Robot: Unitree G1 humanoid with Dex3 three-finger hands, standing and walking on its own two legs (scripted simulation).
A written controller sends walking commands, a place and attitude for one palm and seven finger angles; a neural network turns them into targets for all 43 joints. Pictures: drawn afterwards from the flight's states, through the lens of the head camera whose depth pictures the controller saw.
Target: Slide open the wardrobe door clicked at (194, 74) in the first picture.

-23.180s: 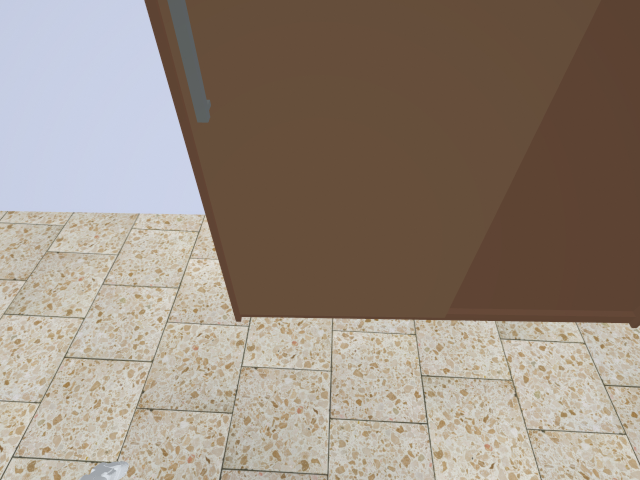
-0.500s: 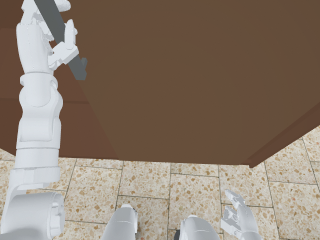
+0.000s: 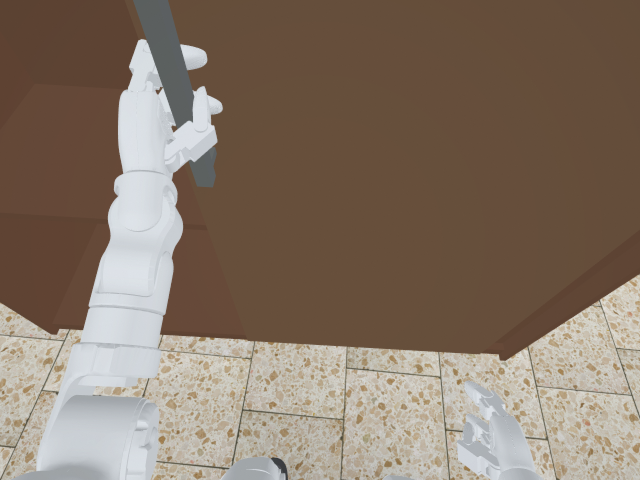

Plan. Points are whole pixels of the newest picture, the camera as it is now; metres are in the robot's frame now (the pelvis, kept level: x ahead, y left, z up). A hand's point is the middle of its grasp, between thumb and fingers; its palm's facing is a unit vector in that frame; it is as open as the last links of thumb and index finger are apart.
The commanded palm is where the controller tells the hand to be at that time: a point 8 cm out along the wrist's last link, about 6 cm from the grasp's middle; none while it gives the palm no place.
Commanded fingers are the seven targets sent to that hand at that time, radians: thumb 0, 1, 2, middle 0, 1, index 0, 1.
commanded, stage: stop walking and hold the door there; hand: left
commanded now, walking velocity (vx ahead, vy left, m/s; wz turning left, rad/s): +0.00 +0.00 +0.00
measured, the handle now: (178, 61) +0.46 +0.21 +0.23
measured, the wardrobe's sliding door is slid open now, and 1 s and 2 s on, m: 0.62 0.61 0.61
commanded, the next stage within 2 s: loosen the grip on the handle in 0.28 s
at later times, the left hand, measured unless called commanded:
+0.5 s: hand (195, 121) +0.42 +0.19 +0.19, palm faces +0.26 -0.96 -0.06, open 6.4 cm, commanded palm +0.38 +0.22 +0.18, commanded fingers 0.00 0.05 0.49 -0.45 -1.40 -0.45 -1.40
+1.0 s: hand (198, 125) +0.42 +0.18 +0.19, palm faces +0.25 -0.96 -0.09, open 14.5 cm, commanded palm +0.38 +0.23 +0.18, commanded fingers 0.00 -0.55 0.20 -0.25 -1.15 -0.25 -1.15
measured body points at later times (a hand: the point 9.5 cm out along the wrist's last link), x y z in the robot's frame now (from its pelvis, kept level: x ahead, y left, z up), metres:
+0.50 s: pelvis +0.00 -0.03 -0.01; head +0.02 -0.02 +0.44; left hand +0.40 +0.24 +0.19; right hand +0.14 -0.28 -0.10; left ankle +0.05 +0.10 -0.74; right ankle -0.02 -0.14 -0.74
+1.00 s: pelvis -0.01 -0.03 -0.01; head +0.01 -0.03 +0.44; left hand +0.40 +0.23 +0.19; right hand +0.05 -0.30 -0.13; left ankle +0.05 +0.10 -0.74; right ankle -0.02 -0.14 -0.74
